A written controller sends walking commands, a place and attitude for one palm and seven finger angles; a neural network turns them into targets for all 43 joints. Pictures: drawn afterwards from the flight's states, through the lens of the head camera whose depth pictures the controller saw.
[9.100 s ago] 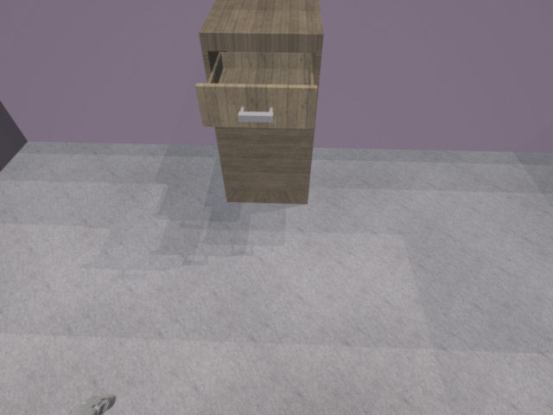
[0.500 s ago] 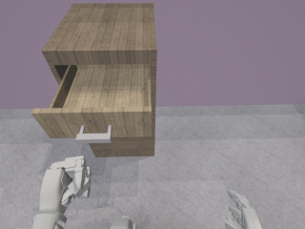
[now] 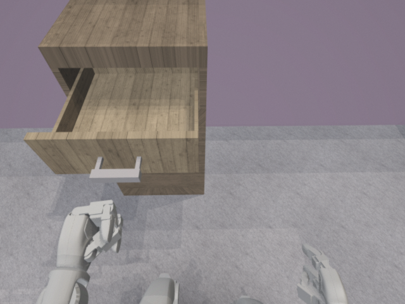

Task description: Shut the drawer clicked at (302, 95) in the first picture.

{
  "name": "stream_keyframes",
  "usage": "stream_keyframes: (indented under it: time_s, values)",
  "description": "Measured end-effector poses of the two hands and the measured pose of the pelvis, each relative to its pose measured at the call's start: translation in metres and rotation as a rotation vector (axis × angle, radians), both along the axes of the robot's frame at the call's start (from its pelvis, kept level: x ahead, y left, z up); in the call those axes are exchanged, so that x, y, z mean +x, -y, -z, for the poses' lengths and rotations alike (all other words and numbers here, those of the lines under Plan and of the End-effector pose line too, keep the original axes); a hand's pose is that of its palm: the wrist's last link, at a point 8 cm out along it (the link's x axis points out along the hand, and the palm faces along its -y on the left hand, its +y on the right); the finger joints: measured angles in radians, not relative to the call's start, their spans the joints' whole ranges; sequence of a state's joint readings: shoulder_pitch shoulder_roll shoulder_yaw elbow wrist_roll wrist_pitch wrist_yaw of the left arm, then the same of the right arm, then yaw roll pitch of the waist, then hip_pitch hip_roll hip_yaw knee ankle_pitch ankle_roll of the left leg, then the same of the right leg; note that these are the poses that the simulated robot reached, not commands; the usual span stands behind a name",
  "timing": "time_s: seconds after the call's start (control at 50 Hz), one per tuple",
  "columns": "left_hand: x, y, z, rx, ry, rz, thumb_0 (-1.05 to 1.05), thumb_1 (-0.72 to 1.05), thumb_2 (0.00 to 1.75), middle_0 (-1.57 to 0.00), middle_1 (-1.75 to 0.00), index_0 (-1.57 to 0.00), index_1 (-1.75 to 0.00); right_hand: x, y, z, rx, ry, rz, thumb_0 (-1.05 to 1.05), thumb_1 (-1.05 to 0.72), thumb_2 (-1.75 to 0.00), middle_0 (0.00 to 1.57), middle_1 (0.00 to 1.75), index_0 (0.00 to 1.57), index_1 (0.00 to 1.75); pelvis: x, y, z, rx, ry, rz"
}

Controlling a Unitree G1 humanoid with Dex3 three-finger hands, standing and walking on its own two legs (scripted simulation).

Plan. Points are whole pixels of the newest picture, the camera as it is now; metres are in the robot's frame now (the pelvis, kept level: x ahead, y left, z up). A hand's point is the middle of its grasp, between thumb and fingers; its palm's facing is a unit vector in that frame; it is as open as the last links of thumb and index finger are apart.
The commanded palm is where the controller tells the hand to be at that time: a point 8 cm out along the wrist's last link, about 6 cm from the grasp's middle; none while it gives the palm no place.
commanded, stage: bring the fist close to the handle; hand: left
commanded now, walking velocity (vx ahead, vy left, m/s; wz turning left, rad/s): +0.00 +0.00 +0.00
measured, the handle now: (117, 168) +0.39 +0.22 +0.00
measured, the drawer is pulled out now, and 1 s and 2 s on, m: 0.24 0.24 0.16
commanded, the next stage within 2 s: push the drawer shut in 0.94 s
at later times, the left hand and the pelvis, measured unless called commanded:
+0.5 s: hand (125, 214) +0.28 +0.17 +0.01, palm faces +0.02 -1.00 -0.02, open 3.2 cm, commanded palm +0.27 +0.22 +0.00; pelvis -0.02 +0.02 -0.03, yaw -1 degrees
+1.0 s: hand (133, 212) +0.29 +0.16 +0.00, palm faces +0.02 -1.00 -0.02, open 3.2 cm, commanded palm +0.27 +0.21 +0.00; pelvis -0.02 +0.02 -0.03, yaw -2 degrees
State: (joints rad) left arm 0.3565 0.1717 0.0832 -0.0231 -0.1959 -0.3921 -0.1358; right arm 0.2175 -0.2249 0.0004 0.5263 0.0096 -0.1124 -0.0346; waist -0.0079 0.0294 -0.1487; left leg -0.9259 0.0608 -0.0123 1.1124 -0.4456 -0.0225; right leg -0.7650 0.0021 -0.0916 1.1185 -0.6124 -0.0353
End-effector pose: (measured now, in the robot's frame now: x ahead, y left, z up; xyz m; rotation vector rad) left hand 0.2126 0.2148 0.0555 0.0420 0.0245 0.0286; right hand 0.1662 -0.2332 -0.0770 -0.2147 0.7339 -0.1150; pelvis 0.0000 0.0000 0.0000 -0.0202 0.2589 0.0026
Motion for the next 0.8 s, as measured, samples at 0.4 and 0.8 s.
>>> stream_keyframes:
  time_s: [0.4,0.8]
  values:
    - [0.04,-0.011,0.042,-0.016,0.037,-0.002,0.01,0.9,0.9,-1.4,-1.6,-1.4,-1.6,-0.032,-0.007,0.034,-0.03,-0.099,0.015,0.01,-0.9,-0.9,0.2,0.3,0.2,0.3,-0.02,-0.015,0.027,-0.022,-0.067,0.011]
    - [0.06,-0.009,0.049,-0.013,0.057,-0.001,0.01,0.9,0.9,-1.4,-1.6,-1.39,-1.6,-0.048,-0.02,0.048,-0.016,-0.187,0.023,0.01,-0.9,-0.9,0.2,0.3,0.2,0.3,-0.023,-0.027,0.033,-0.03,-0.093,0.02]
